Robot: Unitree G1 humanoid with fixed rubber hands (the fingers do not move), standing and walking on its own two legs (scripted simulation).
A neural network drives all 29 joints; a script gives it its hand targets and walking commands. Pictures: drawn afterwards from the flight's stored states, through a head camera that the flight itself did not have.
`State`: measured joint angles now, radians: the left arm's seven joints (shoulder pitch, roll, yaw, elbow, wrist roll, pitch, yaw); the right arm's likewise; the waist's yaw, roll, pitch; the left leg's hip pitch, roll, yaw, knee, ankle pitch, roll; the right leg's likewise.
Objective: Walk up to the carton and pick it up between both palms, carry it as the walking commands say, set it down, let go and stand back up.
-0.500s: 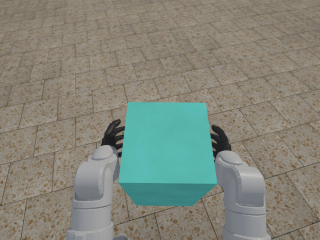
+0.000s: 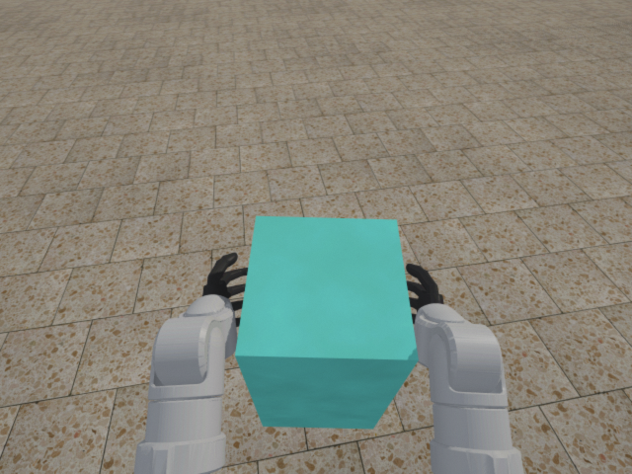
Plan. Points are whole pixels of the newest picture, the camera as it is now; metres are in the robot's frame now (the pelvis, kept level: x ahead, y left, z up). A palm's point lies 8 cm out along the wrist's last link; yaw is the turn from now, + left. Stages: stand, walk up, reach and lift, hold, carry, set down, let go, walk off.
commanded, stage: carry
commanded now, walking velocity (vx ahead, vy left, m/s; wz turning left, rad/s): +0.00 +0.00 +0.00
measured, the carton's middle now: (321, 335) +0.30 +0.02 +0.03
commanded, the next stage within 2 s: none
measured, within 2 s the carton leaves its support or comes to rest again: neither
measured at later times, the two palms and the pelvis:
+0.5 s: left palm (218, 353) +0.24 +0.13 +0.10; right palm (451, 369) +0.23 -0.13 +0.09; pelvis -0.04 -0.01 +0.00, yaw +0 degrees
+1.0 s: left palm (228, 347) +0.24 +0.12 +0.10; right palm (456, 376) +0.23 -0.14 +0.07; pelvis -0.05 -0.01 +0.00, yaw -1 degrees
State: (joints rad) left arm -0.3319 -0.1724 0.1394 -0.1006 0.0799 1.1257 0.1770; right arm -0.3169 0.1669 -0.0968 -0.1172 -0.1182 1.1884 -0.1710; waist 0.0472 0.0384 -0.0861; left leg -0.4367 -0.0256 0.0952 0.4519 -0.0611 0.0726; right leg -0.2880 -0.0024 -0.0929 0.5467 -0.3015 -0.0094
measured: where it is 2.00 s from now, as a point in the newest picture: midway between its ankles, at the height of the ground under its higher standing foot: outside the picture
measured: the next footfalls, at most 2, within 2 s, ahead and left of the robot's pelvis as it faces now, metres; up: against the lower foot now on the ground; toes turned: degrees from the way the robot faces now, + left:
none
